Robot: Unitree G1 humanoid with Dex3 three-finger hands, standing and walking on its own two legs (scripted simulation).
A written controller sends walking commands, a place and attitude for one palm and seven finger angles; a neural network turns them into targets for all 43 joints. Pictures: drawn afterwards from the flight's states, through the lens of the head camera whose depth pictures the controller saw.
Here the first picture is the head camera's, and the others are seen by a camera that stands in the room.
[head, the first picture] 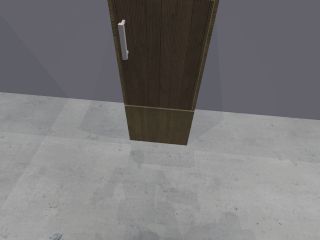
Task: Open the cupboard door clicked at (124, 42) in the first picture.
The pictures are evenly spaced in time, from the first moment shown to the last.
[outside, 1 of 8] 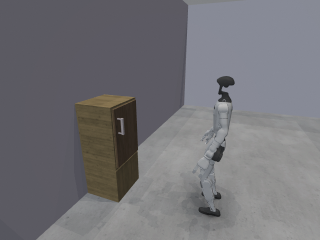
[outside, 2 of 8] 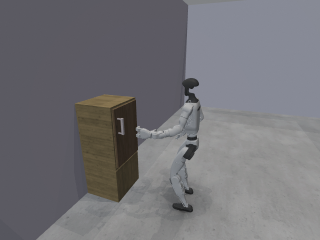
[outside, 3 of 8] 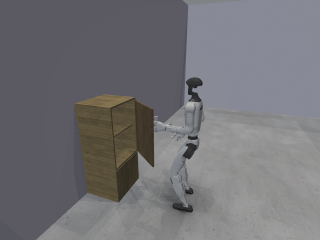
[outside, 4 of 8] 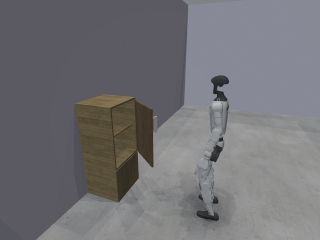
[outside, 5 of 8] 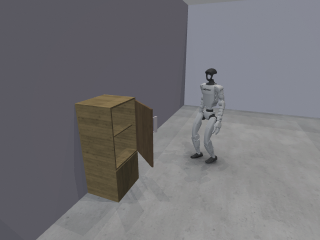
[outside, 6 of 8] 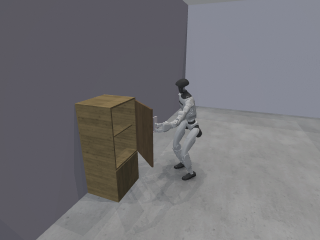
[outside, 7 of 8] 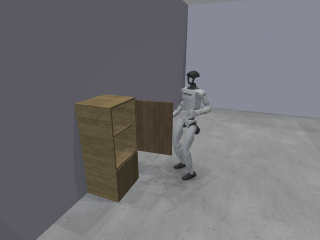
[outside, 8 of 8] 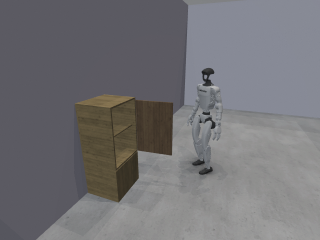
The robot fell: no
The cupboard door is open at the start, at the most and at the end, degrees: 0 97 95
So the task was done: yes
